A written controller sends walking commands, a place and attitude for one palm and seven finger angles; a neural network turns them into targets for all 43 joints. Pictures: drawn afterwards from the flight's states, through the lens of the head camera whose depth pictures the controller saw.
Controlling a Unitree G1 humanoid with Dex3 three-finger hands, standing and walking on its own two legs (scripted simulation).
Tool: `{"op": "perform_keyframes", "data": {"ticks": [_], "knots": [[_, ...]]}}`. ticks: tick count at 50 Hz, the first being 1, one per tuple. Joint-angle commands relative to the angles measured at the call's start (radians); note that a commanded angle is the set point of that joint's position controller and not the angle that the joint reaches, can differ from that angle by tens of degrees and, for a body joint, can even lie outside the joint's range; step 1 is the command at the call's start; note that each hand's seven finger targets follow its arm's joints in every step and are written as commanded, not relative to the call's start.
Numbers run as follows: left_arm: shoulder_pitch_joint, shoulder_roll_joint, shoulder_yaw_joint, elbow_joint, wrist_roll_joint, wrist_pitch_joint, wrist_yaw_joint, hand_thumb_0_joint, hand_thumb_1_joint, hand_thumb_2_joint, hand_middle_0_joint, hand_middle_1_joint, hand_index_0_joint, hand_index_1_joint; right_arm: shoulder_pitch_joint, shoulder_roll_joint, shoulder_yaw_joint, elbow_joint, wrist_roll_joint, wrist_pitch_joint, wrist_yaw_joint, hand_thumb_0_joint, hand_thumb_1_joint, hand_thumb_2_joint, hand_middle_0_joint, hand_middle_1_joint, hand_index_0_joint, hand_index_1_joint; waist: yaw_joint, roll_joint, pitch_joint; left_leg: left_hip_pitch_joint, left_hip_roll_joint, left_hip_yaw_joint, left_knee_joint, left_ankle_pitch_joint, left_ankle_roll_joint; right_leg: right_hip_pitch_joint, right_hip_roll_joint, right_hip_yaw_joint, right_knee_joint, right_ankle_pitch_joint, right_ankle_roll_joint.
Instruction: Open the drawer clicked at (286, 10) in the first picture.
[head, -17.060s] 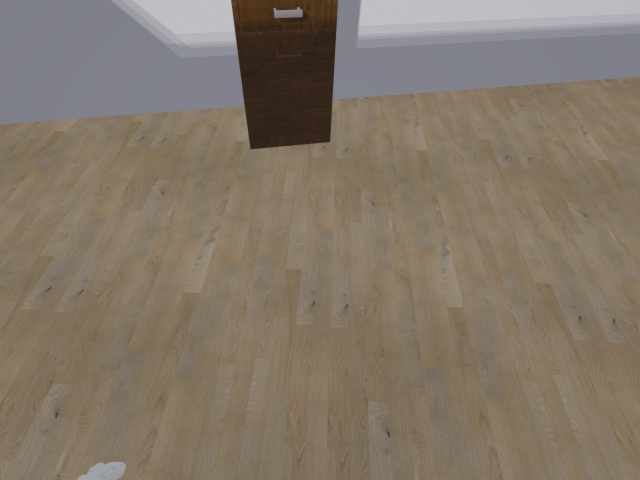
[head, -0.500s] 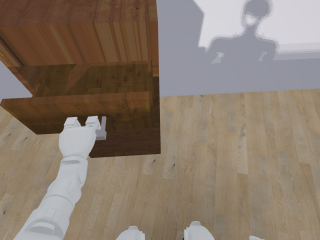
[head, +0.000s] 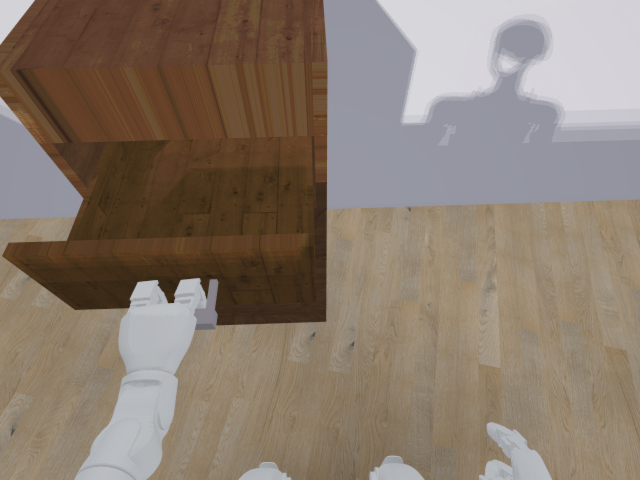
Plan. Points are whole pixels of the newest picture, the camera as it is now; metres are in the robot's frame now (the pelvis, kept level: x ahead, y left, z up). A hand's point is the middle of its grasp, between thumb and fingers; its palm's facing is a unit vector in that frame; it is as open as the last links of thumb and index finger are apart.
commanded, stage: pull the drawer open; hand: left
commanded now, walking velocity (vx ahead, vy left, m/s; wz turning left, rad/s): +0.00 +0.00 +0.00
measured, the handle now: (175, 304) +0.34 +0.22 -0.03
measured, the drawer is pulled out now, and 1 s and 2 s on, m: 0.20 0.30 0.30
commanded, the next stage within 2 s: open the thumb to release the handle in 1.26 s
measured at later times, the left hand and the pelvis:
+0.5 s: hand (168, 388) +0.24 +0.21 -0.06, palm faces -0.05 -0.06 -1.00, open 5.5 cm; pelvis +0.00 -0.01 +0.00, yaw +0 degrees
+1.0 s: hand (162, 427) +0.19 +0.21 -0.05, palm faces -0.04 -0.08 -1.00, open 5.6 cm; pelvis +0.00 -0.02 -0.02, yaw -1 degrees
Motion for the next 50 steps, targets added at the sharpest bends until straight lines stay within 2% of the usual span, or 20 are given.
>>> {"op": "perform_keyframes", "data": {"ticks": [1, 2, 5, 7, 9, 11, 13, 16, 18, 22, 25, 31, 33, 35, 37, 40, 42, 43, 47, 50], "knots": [[-0.012, 0.096, 0.056, -0.211, -0.01, 0.026, 0.055, 0.0, 0.9, 0.9, -0.4, -1.35, -0.4, -1.35, -0.01, -0.125, -0.042, -0.12, 0.001, -0.034, -0.004, 0.0, -0.9, -0.9, 0.2, 0.3, 0.2, 0.3, 0.018, -0.01, -0.305, 0.225, -0.039, -0.022, -0.099, 0.526, -0.001, 0.233, 0.038, -0.042, -0.074, 0.433, -0.051], [0.006, 0.121, 0.085, -0.222, -0.012, 0.03, 0.057, 0.0, 0.9, 0.9, -0.4, -1.35, -0.4, -1.35, -0.02, -0.128, -0.04, -0.123, 0.0, -0.033, -0.005, 0.0, -0.9, -0.9, 0.2, 0.3, 0.2, 0.3, 0.026, -0.013, -0.302, 0.222, -0.039, -0.026, -0.1, 0.537, -0.003, 0.239, 0.038, -0.04, -0.073, 0.438, -0.053], [0.034, 0.088, 0.051, -0.24, -0.011, 0.032, 0.059, 0.0, 0.9, 0.9, -0.4, -1.35, -0.4, -1.35, -0.034, -0.123, -0.036, -0.126, -0.003, -0.037, -0.005, 0.0, -0.9, -0.9, 0.2, 0.3, 0.2, 0.3, 0.016, -0.026, -0.269, 0.213, -0.04, -0.022, -0.102, 0.483, -0.001, 0.222, 0.038, -0.044, -0.079, 0.407, -0.049], [0.046, 0.127, 0.091, -0.25, -0.011, 0.031, 0.061, 0.0, 0.9, 0.9, -0.4, -1.35, -0.4, -1.35, -0.041, -0.125, -0.035, -0.126, -0.003, -0.039, -0.01, 0.0, -0.9, -0.9, 0.2, 0.3, 0.2, 0.3, 0.028, -0.028, -0.281, 0.203, -0.043, -0.025, -0.105, 0.468, -0.002, 0.237, 0.039, -0.038, -0.075, 0.403, -0.053], [0.065, 0.091, 0.055, -0.264, -0.006, 0.03, 0.065, 0.0, 0.9, 0.9, -0.4, -1.35, -0.4, -1.35, -0.05, -0.119, -0.033, -0.131, -0.004, -0.043, -0.009, 0.0, -0.9, -0.9, 0.2, 0.3, 0.2, 0.3, 0.022, -0.03, -0.267, 0.206, -0.045, -0.023, -0.103, 0.439, -0.001, 0.22, 0.037, -0.039, -0.078, 0.377, -0.051], [0.07, 0.093, 0.055, -0.258, -0.007, 0.03, 0.068, 0.0, 0.9, 0.9, -0.4, -1.35, -0.4, -1.35, -0.057, -0.119, -0.03, -0.129, -0.004, -0.048, -0.011, 0.0, -0.9, -0.9, 0.2, 0.3, 0.2, 0.3, 0.021, -0.032, -0.239, 0.191, -0.047, -0.022, -0.106, 0.398, -0.001, 0.207, 0.038, -0.041, -0.081, 0.344, -0.051], [0.069, 0.115, 0.074, -0.276, -0.003, 0.029, 0.072, 0.0, 0.9, 0.9, -0.4, -1.35, -0.4, -1.35, -0.063, -0.119, -0.03, -0.129, -0.006, -0.051, -0.014, 0.0, -0.9, -0.9, 0.2, 0.3, 0.2, 0.3, 0.029, -0.018, -0.253, 0.199, -0.048, -0.021, -0.105, 0.402, -0.001, 0.213, 0.037, -0.036, -0.077, 0.35, -0.053], [0.123, 0.091, 0.054, -0.304, -0.005, 0.028, 0.072, 0.0, 0.9, 0.9, -0.4, -1.35, -0.4, -1.35, -0.072, -0.116, -0.029, -0.137, -0.008, -0.055, -0.012, 0.0, -0.9, -0.9, 0.2, 0.3, 0.2, 0.3, 0.032, -0.029, -0.266, 0.203, -0.049, -0.021, -0.098, 0.422, -0.001, 0.219, 0.037, -0.033, -0.071, 0.372, -0.053], [0.15, 0.073, 0.039, -0.307, -0.012, 0.032, 0.069, 0.0, 0.9, 0.9, -0.4, -1.35, -0.4, -1.35, -0.076, -0.115, -0.027, -0.14, -0.007, -0.056, -0.01, 0.0, -0.9, -0.9, 0.2, 0.3, 0.2, 0.3, 0.028, -0.04, -0.24, 0.197, -0.047, -0.025, -0.1, 0.41, -0.001, 0.211, 0.035, -0.036, -0.076, 0.358, -0.051], [0.259, 0.104, 0.079, -0.361, -0.019, 0.025, 0.069, 0.0, 0.9, 0.9, -0.4, -1.35, -0.4, -1.35, -0.089, -0.114, -0.027, -0.156, -0.007, -0.057, -0.008, 0.0, -0.9, -0.9, 0.2, 0.3, 0.2, 0.3, 0.053, -0.045, -0.276, 0.191, -0.051, -0.022, -0.097, 0.428, -0.002, 0.252, 0.035, -0.025, -0.066, 0.396, -0.055], [0.337, 0.085, 0.064, -0.382, -0.019, 0.021, 0.073, 0.0, 0.9, 0.9, -0.4, -1.35, -0.4, -1.35, -0.103, -0.108, -0.022, -0.165, -0.008, -0.056, -0.002, 0.0, -0.9, -0.9, 0.2, 0.3, 0.2, 0.3, 0.048, -0.058, -0.224, 0.169, -0.053, -0.017, -0.089, 0.396, -0.002, 0.235, 0.034, -0.019, -0.068, 0.389, -0.053], [0.406, 0.093, 0.076, -0.439, -0.006, 0.006, 0.095, 0.0, 0.9, 0.9, -0.4, -1.35, -0.4, -1.35, -0.121, -0.106, -0.021, -0.173, -0.016, -0.057, 0.004, 0.0, -0.9, -0.9, 0.2, 0.3, 0.2, 0.3, 0.05, -0.042, -0.218, 0.155, -0.054, -0.02, -0.068, 0.371, -0.002, 0.203, 0.034, -0.011, -0.049, 0.367, -0.055], [0.424, 0.103, 0.088, -0.48, 0.0, 0.004, 0.105, 0.0, 0.9, 0.9, -0.4, -1.35, -0.4, -1.35, -0.127, -0.106, -0.021, -0.179, -0.022, -0.058, 0.005, 0.0, -0.9, -0.9, 0.2, 0.3, 0.2, 0.3, 0.057, -0.016, -0.245, 0.174, -0.051, -0.02, -0.058, 0.404, -0.004, 0.198, 0.033, -0.008, -0.034, 0.384, -0.057], [0.469, 0.086, 0.07, -0.494, -0.001, 0.003, 0.105, 0.0, 0.9, 0.9, -0.4, -1.35, -0.4, -1.35, -0.133, -0.104, -0.02, -0.184, -0.023, -0.058, 0.011, 0.0, -0.9, -0.9, 0.2, 0.3, 0.2, 0.3, 0.058, -0.017, -0.239, 0.177, -0.05, -0.022, -0.051, 0.415, -0.006, 0.185, 0.035, -0.009, -0.028, 0.38, -0.057], [0.487, 0.104, 0.087, -0.518, -0.009, 0.002, 0.103, 0.0, 0.9, 0.9, -0.4, -1.35, -0.4, -1.35, -0.138, -0.106, -0.02, -0.19, -0.021, -0.055, 0.01, 0.0, -0.9, -0.9, 0.2, 0.3, 0.2, 0.3, 0.062, -0.007, -0.237, 0.175, -0.051, -0.027, -0.051, 0.419, -0.006, 0.19, 0.036, -0.013, -0.023, 0.38, -0.06], [0.517, 0.093, 0.078, -0.523, -0.009, -0.007, 0.102, 0.0, 0.9, 0.9, -0.4, -1.35, -0.4, -1.35, -0.147, -0.103, -0.016, -0.194, -0.025, -0.059, 0.009, 0.0, -0.9, -0.9, 0.2, 0.3, 0.2, 0.3, 0.059, -0.048, -0.209, 0.148, -0.055, -0.025, -0.042, 0.367, -0.004, 0.172, 0.033, -0.006, -0.025, 0.352, -0.056], [0.562, 0.102, 0.094, -0.528, -0.017, -0.009, 0.097, 0.0, 0.9, 0.9, -0.4, -1.35, -0.4, -1.35, -0.151, -0.101, -0.014, -0.204, -0.023, -0.062, 0.01, 0.0, -0.9, -0.9, 0.2, 0.3, 0.2, 0.3, 0.073, -0.034, -0.218, 0.146, -0.056, -0.025, -0.044, 0.368, -0.002, 0.184, 0.034, -0.006, -0.023, 0.348, -0.059], [0.591, 0.103, 0.098, -0.516, -0.013, -0.013, 0.097, 0.0, 0.9, 0.9, -0.4, -1.35, -0.4, -1.35, -0.149, -0.099, -0.012, -0.203, -0.024, -0.063, 0.011, 0.0, -0.9, -0.9, 0.2, 0.3, 0.2, 0.3, 0.077, -0.053, -0.221, 0.145, -0.056, -0.024, -0.039, 0.374, -0.004, 0.182, 0.035, 0.004, -0.018, 0.357, -0.058], [0.701, 0.096, 0.089, -0.561, -0.026, -0.021, 0.081, 0.0, 0.9, 0.9, -0.4, -1.35, -0.4, -1.35, -0.154, -0.098, -0.003, -0.231, -0.02, -0.062, 0.022, 0.0, -0.9, -0.9, 0.2, 0.3, 0.2, 0.3, 0.092, -0.021, -0.224, 0.143, -0.056, -0.023, -0.035, 0.417, -0.003, 0.202, 0.035, 0.005, -0.009, 0.396, -0.061], [0.736, 0.095, 0.086, -0.587, -0.026, -0.035, 0.077, 0.0, 0.9, 0.9, -0.4, -1.35, -0.4, -1.35, -0.151, -0.097, -0.002, -0.237, -0.025, -0.062, 0.029, 0.0, -0.9, -0.9, 0.2, 0.3, 0.2, 0.3, 0.089, -0.034, -0.216, 0.131, -0.055, -0.024, -0.021, 0.424, -0.004, 0.192, 0.035, 0.02, 0.002, 0.419, -0.059]]}}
